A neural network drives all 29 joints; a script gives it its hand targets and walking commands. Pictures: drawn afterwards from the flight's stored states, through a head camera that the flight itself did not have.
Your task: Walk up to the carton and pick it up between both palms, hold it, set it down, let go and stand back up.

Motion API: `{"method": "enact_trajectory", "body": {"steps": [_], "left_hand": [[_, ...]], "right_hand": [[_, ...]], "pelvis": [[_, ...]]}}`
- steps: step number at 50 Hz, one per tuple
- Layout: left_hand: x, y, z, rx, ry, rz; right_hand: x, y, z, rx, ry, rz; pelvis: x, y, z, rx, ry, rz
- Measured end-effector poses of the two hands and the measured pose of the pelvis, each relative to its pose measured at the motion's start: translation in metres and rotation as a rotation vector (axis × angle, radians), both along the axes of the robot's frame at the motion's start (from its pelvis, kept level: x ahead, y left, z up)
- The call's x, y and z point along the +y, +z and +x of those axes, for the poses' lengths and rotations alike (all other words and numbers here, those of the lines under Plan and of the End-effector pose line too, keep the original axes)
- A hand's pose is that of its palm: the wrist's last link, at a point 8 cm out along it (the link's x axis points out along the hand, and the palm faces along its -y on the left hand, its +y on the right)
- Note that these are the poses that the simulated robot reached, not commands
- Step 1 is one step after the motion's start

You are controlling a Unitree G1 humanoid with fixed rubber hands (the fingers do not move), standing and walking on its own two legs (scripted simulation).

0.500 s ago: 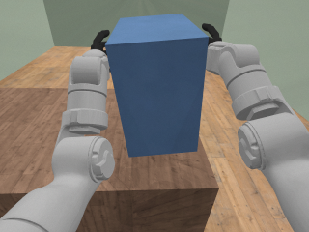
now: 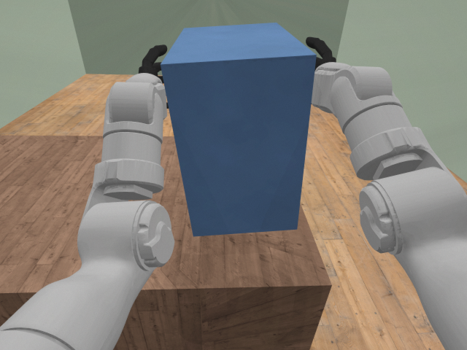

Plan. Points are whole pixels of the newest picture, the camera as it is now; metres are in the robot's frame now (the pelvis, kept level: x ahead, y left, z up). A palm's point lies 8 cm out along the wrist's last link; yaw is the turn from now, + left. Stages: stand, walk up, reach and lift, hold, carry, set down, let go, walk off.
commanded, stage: hold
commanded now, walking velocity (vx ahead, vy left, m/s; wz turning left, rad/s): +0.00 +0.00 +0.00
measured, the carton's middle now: (237, 123) +0.38 +0.00 +0.28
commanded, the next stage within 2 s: set down in 1.54 s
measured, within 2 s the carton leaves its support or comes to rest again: neither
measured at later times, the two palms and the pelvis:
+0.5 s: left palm (149, 93) +0.38 +0.14 +0.33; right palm (318, 82) +0.37 -0.12 +0.35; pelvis +0.00 +0.00 +0.00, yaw +0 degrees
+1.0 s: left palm (150, 93) +0.37 +0.14 +0.33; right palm (321, 81) +0.36 -0.12 +0.36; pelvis +0.00 +0.00 +0.00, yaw +0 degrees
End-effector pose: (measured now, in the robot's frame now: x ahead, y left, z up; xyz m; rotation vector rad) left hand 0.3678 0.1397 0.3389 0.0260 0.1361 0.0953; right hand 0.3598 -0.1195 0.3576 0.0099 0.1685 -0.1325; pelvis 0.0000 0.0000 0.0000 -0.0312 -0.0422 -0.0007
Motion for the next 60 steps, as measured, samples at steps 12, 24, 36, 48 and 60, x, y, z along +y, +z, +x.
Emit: {"method": "enact_trajectory", "body": {"steps": [12, 24, 36, 48, 60], "left_hand": [[0.0030, -0.0019, 0.0032, -0.003, 0.002, -0.018], [0.0033, -0.0054, 0.0073, 0.010, 0.001, -0.012], [0.0017, -0.0094, 0.0062, 0.003, 0.000, -0.011], [0.0008, -0.0041, 0.0023, -0.004, -0.003, -0.010], [-0.0018, -0.0030, 0.0021, 0.000, -0.005, -0.009]], "right_hand": [[0.0032, 0.0003, 0.0032, -0.003, 0.002, -0.020], [0.0036, -0.0020, 0.0078, 0.011, 0.001, -0.009], [0.0020, -0.0055, 0.0063, 0.005, 0.001, -0.021], [0.0013, 0.0005, 0.0017, -0.002, -0.004, -0.011], [-0.0014, -0.0004, 0.0009, 0.003, -0.006, -0.008]], "pelvis": [[-0.0004, 0.0001, -0.0008, 0.010, -0.003, 0.001], [0.0005, 0.0001, 0.0032, 0.008, 0.001, 0.000], [0.0014, 0.0001, 0.0063, -0.003, -0.003, 0.000], [0.0018, 0.0002, 0.0039, -0.005, -0.003, 0.000], [0.0014, 0.0001, -0.0008, 0.005, -0.007, 0.001]]}}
